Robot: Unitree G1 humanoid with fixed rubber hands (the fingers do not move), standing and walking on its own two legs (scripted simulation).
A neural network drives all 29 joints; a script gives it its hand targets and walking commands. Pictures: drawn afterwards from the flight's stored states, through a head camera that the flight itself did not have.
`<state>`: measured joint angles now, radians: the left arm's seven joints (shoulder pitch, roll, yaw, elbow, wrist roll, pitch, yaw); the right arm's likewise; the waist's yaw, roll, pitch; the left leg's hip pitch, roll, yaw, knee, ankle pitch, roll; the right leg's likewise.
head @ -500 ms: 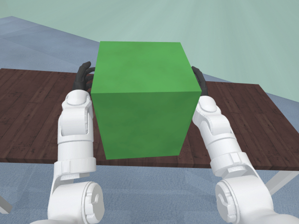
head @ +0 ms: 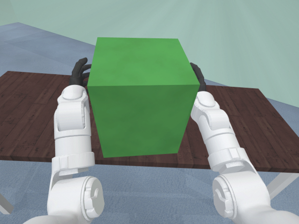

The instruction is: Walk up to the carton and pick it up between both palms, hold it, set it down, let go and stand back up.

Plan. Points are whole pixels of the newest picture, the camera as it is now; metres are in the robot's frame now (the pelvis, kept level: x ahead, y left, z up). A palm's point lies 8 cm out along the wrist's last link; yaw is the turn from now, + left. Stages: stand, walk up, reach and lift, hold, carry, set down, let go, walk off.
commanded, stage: hold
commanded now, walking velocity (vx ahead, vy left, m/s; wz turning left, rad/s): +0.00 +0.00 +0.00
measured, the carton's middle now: (140, 99) +0.38 +0.01 +0.18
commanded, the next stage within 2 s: none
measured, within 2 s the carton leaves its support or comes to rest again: neither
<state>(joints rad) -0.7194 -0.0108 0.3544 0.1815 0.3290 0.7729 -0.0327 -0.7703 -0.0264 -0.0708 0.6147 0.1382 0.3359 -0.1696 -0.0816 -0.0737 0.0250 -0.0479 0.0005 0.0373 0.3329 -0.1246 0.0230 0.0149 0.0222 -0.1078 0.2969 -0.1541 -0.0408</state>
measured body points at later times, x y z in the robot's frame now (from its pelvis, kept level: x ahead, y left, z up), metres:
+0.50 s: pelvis +0.01 +0.00 +0.00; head -0.04 +0.03 +0.45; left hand +0.39 +0.16 +0.21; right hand +0.39 -0.14 +0.21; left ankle +0.05 +0.10 -0.75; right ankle +0.02 -0.09 -0.75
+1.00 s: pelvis +0.01 +0.00 +0.00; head -0.04 +0.03 +0.45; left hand +0.38 +0.16 +0.21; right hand +0.38 -0.14 +0.21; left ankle +0.05 +0.10 -0.75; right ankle +0.02 -0.09 -0.75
